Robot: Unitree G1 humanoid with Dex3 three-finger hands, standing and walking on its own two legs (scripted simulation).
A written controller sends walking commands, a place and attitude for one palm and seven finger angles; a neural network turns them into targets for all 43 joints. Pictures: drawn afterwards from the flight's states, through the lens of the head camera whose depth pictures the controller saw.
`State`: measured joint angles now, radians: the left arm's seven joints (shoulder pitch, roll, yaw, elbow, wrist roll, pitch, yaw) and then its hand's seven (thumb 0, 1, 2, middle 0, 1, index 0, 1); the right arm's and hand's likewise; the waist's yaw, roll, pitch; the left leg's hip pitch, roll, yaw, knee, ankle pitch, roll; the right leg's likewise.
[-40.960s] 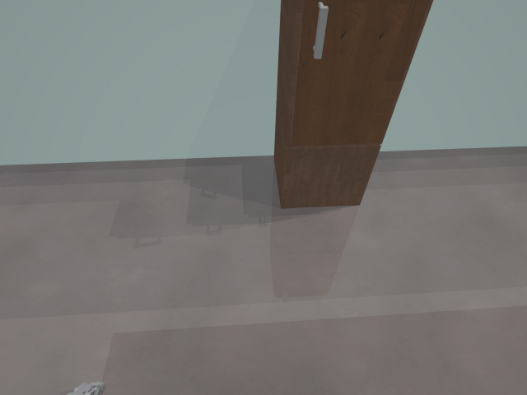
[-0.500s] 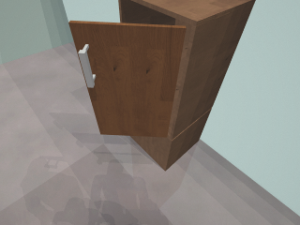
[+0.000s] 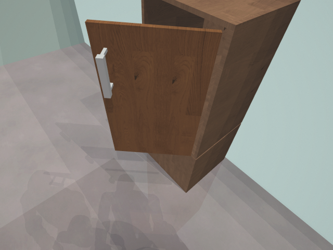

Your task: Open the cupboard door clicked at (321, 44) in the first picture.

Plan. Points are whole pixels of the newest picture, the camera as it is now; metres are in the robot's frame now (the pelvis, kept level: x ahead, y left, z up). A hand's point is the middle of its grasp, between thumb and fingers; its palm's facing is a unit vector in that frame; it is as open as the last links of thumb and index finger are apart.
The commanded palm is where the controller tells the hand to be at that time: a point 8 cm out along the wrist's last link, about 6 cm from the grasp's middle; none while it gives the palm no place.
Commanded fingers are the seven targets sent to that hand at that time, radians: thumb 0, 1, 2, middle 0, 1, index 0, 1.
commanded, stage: come to a stop and stand still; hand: left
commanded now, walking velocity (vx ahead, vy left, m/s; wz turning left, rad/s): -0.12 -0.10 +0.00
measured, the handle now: (106, 73) +0.56 +0.24 +0.12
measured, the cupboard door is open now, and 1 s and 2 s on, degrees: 46 46 46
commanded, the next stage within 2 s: look again from close up in 0.94 s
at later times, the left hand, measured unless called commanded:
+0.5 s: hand out of the picture +0.06 +0.17 -0.16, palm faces -0.01 -0.97 -0.23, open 7.2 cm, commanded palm none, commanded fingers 0.00 0.90 0.90 -0.20 -0.30 -0.20 -0.30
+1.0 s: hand out of the picture -0.05 +0.12 -0.17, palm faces +0.03 -0.99 -0.13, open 7.4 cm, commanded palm none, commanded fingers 0.00 0.90 0.90 -0.20 -0.30 -0.20 -0.30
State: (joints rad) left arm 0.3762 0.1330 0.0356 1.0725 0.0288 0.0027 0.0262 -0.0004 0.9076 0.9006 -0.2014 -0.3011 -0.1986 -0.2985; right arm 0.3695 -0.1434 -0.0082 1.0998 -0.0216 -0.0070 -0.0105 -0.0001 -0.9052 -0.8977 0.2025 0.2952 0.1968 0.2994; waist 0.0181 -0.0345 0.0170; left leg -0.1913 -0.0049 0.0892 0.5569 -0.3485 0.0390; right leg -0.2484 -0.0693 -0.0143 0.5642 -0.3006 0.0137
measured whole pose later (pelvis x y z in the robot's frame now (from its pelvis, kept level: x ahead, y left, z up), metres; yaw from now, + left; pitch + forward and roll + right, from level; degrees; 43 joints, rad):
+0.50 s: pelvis +0.00 -0.01 +0.01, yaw -2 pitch -1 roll +1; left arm 0.22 0.16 0.03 1.04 0.02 0.00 0.05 0.00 0.94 0.90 -0.20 -0.30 -0.20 -0.30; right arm 0.27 -0.13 -0.02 1.12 -0.01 -0.01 -0.04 0.01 -0.92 -0.90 0.20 0.30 0.20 0.30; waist -0.01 0.00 0.05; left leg -0.14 0.01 0.12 0.47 -0.31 0.02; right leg -0.24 -0.04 -0.03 0.51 -0.25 0.01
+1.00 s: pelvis -0.01 -0.03 +0.01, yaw -1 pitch -1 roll +0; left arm 0.35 0.10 -0.01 1.12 0.02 -0.02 0.03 0.00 0.91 0.90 -0.20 -0.30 -0.20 -0.30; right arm 0.32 -0.11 0.01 1.16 -0.01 -0.01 -0.03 0.00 -0.91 -0.90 0.20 0.30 0.20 0.30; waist 0.01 -0.02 0.04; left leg -0.14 0.03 0.09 0.41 -0.24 0.00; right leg -0.22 -0.02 -0.07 0.41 -0.18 -0.02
